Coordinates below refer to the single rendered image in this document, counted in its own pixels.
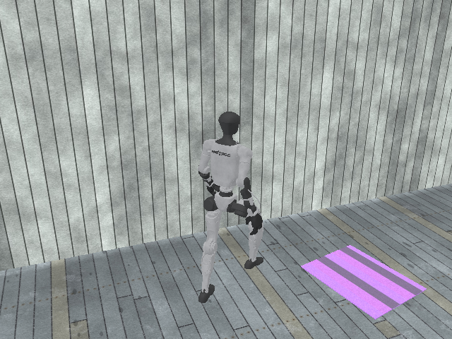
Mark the robot right forearm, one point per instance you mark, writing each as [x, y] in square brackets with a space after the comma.
[247, 198]

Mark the robot left forearm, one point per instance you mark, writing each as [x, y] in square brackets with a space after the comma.
[207, 178]

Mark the right robot hand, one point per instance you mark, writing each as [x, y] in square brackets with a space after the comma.
[256, 222]

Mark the left robot upper arm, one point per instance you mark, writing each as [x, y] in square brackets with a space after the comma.
[205, 157]

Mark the left robot shin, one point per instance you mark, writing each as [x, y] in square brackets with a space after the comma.
[207, 263]

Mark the left robot hand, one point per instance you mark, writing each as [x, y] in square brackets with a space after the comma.
[211, 189]

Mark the robot shin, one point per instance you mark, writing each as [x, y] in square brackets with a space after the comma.
[254, 243]
[207, 263]

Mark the right robot upper arm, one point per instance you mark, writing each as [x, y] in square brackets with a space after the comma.
[244, 164]

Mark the right robot shin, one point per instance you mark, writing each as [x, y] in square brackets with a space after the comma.
[254, 243]

